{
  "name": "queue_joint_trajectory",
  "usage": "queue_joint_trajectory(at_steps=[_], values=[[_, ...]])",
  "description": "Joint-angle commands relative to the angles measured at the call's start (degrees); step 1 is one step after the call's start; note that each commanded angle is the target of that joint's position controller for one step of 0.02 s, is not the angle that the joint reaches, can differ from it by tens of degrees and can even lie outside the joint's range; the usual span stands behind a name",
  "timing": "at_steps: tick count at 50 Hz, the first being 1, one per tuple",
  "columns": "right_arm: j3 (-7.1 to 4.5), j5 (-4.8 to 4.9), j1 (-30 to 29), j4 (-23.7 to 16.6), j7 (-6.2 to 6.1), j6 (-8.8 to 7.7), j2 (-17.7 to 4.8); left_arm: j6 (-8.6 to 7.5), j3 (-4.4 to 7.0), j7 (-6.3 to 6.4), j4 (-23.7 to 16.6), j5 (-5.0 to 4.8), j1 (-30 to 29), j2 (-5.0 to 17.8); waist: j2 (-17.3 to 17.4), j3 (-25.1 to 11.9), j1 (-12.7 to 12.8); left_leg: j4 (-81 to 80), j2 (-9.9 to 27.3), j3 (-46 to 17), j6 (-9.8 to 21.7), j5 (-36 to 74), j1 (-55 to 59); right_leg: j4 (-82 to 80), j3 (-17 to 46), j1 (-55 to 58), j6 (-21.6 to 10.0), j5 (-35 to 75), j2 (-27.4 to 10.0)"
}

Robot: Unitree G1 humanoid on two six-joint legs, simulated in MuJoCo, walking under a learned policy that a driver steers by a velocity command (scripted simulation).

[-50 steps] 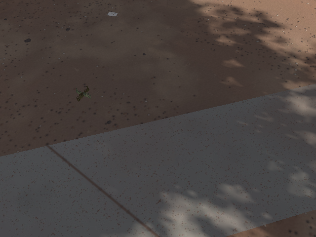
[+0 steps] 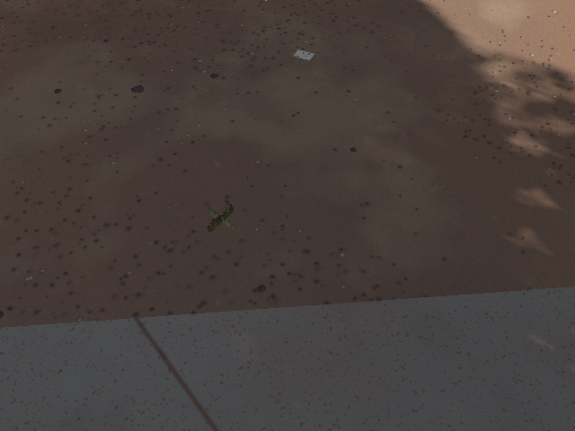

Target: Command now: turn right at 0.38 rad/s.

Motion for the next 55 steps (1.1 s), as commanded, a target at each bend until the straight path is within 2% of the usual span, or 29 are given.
queue_joint_trajectory(at_steps=[1, 6, 9, 10, 11, 12, 13, 14, 15, 16, 19, 21, 23, 25, 28, 31, 32, 33, 34, 35, 36, 37, 39, 41, 46, 50, 53, 54, 55], values=[[-1.32, 0.11, 1.08, -3.32, -0.28, -0.22, -4.53, 0.45, 3.71, 0.41, -2.13, -0.14, 1.57, 11.21, -6.66, -4.27, -0.54, 6.35, 1.2, -0.37, -2.16, -1.76, -8.39, -5.44, 15.8, 8.8, -11.42, 26.27, -13.12], [-0.94, 0.66, 0.88, -4.79, -0.34, -0.64, -4.59, 1.48, 4.92, -0.44, -2.86, 0.33, -0.25, 11.6, -9.44, -6.59, -0.04, -3.63, 0.5, 0.38, -1.97, 1.46, -2.29, -5.4, 18.48, 5.55, -9.48, 19.17, -10.79], [-1.06, 0.4, 7.24, -3.46, -0.76, -1.31, -4.98, 2.25, 5.27, -1.06, -4.27, -0.12, -5.0, 11.69, -8.88, -6.55, -3.89, -21.42, -0.18, 1.33, -0.35, 11.18, 9.99, -2.99, 18.93, -1.9, -4.94, 10.17, -7.23], [-1.88, -0.37, 7.95, -3.43, -1.27, -1.6, -8.57, 2.13, 4.74, -1.0, -4.99, -0.46, -4.38, 9.58, -3.27, -5.64, -3.38, -28.71, 6.11, -4.91, 1.19, 9.11, 14.49, 1.3, 16.26, -8.18, -1.53, -0.64, -3.51], [-2.99, -1.2, 5.51, -5.22, -1.45, -1.37, -14.8, 1.76, 3.57, -0.95, -6.12, -0.76, -1.28, 4.53, 11.81, -5.75, -1.15, -34.0, 22.9, -22.53, 5.87, 5.88, 17.07, 14.3, 5.29, -16.59, 1.66, -15.75, 5.51], [-3.31, -1.73, 2.23, -6.03, -1.02, -0.96, -15.64, 1.83, 4.55, -0.36, -5.37, 0.86, -1.99, 9.02, 10.75, -3.0, -1.38, -33.28, 27.94, -24.78, 11.52, 11.06, 6.3, 25.62, 0.74, -16.51, 2.16, -21.63, 4.56], [-2.17, -1.77, 0.22, -6.96, -0.68, -1.12, -11.42, 2.05, 5.22, -0.46, -4.58, 1.01, -1.53, 10.93, 6.08, -1.02, 0.33, -32.43, 25.66, -21.43, 12.5, 15.38, 2.52, 32.35, 1.76, -13.98, 1.65, -19.36, 2.51], [-1.36, -1.28, -2.68, -7.44, -0.52, -1.31, -8.4, 2.39, 5.4, -0.85, -3.28, 1.04, 0.1, 10.48, 4.35, 0.71, 2.11, -31.33, 21.71, -15.27, 11.08, 18.5, 1.1, 36.45, 1.15, -13.43, 1.55, -15.92, 1.96], [-0.99, -1.16, -3.94, -8.06, -0.46, -1.5, -7.29, 2.73, 5.34, -1.29, -2.45, 0.99, 1.63, 9.92, 5.51, 0.42, 2.77, -30.31, 18.28, -10.76, 9.58, 21.67, 2.48, 38.81, 0.61, -13.46, 1.88, -13.3, 2.06], [-0.96, -1.04, -3.24, -8.04, -0.67, -1.8, -7.31, 2.94, 5.16, -1.73, -2.05, 1.0, 2.32, 9.32, 7.49, -0.07, 2.37, -29.07, 16.89, -8.19, 9.53, 27.16, 4.71, 40.35, -0.04, -14.35, 2.44, -12.42, 2.31], [-1.19, -0.79, 2.71, -6.02, -0.49, -2.24, -7.79, 2.99, 4.34, -2.03, -2.71, 0.65, -0.41, 7.99, 7.26, -1.49, -0.63, -26.03, 17.03, -6.32, 11.18, 37.54, 12.28, 36.35, -0.45, -16.12, 4.02, -12.77, 2.67], [-1.5, -0.93, 6.74, -4.52, -0.05, -2.55, -8.28, 2.96, 3.68, -2.19, -3.06, 0.92, -2.34, 7.35, 8.41, -2.74, -2.97, -28.54, 17.88, -8.67, 11.69, 21.45, 16.78, 30.34, -0.63, -16.92, 3.84, -12.34, 1.93], [-1.78, -1.09, 8.4, -3.28, 0.49, -2.76, -8.74, 2.66, 3.24, -2.68, -3.69, 1.34, -4.95, 7.24, 9.73, -0.77, -4.31, -32.34, 18.49, -11.61, 12.0, 5.06, 17.05, 24.79, -1.4, -16.73, 3.1, -12.9, 1.31], [-2.03, -1.29, 9.1, -2.17, 1.04, -3.11, -9.05, 1.95, 2.57, -2.89, -3.74, 1.43, -6.39, 6.4, 9.13, 1.14, -4.57, -34.11, 18.95, -11.92, 12.16, 1.46, 15.52, 18.77, -3.37, -13.89, 2.11, -14.02, 0.4], [-2.63, -1.41, 9.75, -0.63, 1.9, -3.46, -10.01, 0.48, 1.75, -2.72, -3.32, 1.13, -6.83, 5.35, 8.19, 1.85, -4.1, -33.91, 18.81, -10.41, 12.43, 2.65, 11.24, 9.71, -7.18, -5.7, 0.04, -15.77, 0.08], [-2.79, -0.4, 7.4, 0.15, 2.39, -3.17, -9.07, -1.25, 1.44, -1.95, 0.61, 0.9, 2.04, 4.24, 5.05, 1.62, 1.42, -27.24, 15.39, -5.86, 9.84, 3.34, -0.84, -6.72, -10.09, 14.07, -2.93, -3.76, 1.41], [-2.07, -0.44, 5.99, -0.5, 2.36, -3.52, -6.48, -2.03, 1.94, -1.36, 2.62, 1.22, 7.43, 6.24, 0.88, -0.68, 3.68, -20.68, 12.88, -2.66, 7.75, 1.11, -9.4, -7.86, -4.27, 24.79, -3.65, -6.2, -2.72], [-0.44, -0.59, 4.26, -2.6, 2.74, -3.82, -0.56, -2.73, 2.62, -0.73, 3.13, 2.2, 13.85, 10.54, -12.0, -3.96, 6.26, -1.19, 6.71, 4.6, 5.0, -5.0, -18.6, -15.56, 15.52, 31.98, -5.27, -22.32, -18.37], [-1.16, -0.92, 1.4, -4.12, 2.44, -3.96, -3.85, -2.77, 4.2, -0.39, 3.53, 1.22, 13.6, 16.24, -13.36, 3.54, 6.46, 6.58, 3.18, 4.96, 4.87, -5.02, -28.32, -20.64, 27.71, 23.4, -11.3, -28.96, -25.83], [-2.26, -0.8, 0.35, -3.57, 2.72, -3.95, -7.49, -2.97, 3.4, -0.39, 3.02, 1.34, 10.02, 12.46, -6.07, 8.35, 4.37, 11.83, 6.54, -0.93, 5.34, 0.16, -28.88, -20.48, 22.77, 19.5, -11.66, -28.54, -23.45], [-2.4, -0.11, 3.09, -1.92, 3.51, -4.18, -6.92, -3.54, 2.41, -0.57, 1.96, 1.05, 6.19, 9.18, -5.77, 8.53, 1.88, 12.95, 6.65, -2.86, 5.31, 4.87, -27.69, -20.71, 17.03, 18.07, -9.46, -23.34, -19.94], [-2.41, 0.15, 5.7, -0.31, 3.85, -4.21, -6.46, -4.04, 1.95, -0.66, 1.41, 1.09, 3.93, 7.42, -5.93, 7.74, 0.17, 13.44, 7.04, -3.25, 4.64, 8.24, -26.11, -21.12, 10.8, 17.84, -7.47, -15.15, -17.35], [-2.42, -0.95, 6.34, 0.87, 4.29, -3.78, -5.55, -5.16, 1.38, -0.44, 1.69, 1.03, 4.33, 5.74, -5.41, 5.02, -0.41, 16.86, 6.9, -1.75, 3.39, 12.94, -24.47, -20.07, 2.62, 17.9, -6.16, -0.44, -14.77], [-2.21, -1.13, 4.5, 0.2, 4.53, -3.47, -4.13, -5.78, 1.14, -0.62, 2.8, 0.86, 6.67, 5.15, -5.02, 4.48, -0.27, 18.31, 6.97, -0.71, 2.48, 15.65, -25.88, -19.21, -2.11, 17.49, -6.04, 9.47, -14.38], [-1.03, -1.33, -4.52, -3.7, 5.46, -3.31, -1.66, -6.34, 0.49, -0.59, 4.41, 0.92, 8.44, 4.54, -5.22, 6.92, 0.48, 7.31, 6.72, 4.01, 1.32, 22.69, -25.42, -18.94, -10.21, 14.38, -5.82, 22.98, -13.02], [-0.09, -1.39, -9.49, -6.7, 6.08, -3.22, -0.76, -6.53, 0.53, 0.15, 6.14, 0.7, 10.55, 6.38, -4.87, 6.53, 0.82, -4.62, 5.34, 9.6, 4.53, 22.96, -18.46, -16.15, -13.83, 17.48, -4.83, 37.58, -14.94], [-1.16, -1.56, -0.86, -4.69, 5.38, -3.18, -3.36, -5.77, 1.11, 0.97, 6.06, 1.13, 9.42, 9.06, -6.86, -0.75, -3.83, -6.34, 0.34, 12.14, 8.6, 16.25, -7.29, 0.26, -16.51, 21.74, -3.81, 63.19, -16.33], [-1.94, -1.62, 5.53, -2.75, 5.15, -3.39, -4.9, -5.21, 1.43, 1.01, 5.63, 1.32, 9.0, 9.98, -7.02, -4.9, -6.35, -8.11, -1.07, 11.42, 10.03, 14.56, 0.21, 10.07, -16.5, 20.23, -3.89, 62.34, -16.67], [-3.1, -2.15, 13.27, -0.25, 4.66, -3.77, -7.02, -4.94, 1.54, 0.79, 5.01, 1.14, 8.49, 10.37, -5.05, -8.97, -10.04, -12.79, -1.25, 8.87, 11.96, 14.78, 12.22, 23.46, -17.3, 13.31, -3.26, 52.01, -15.31]])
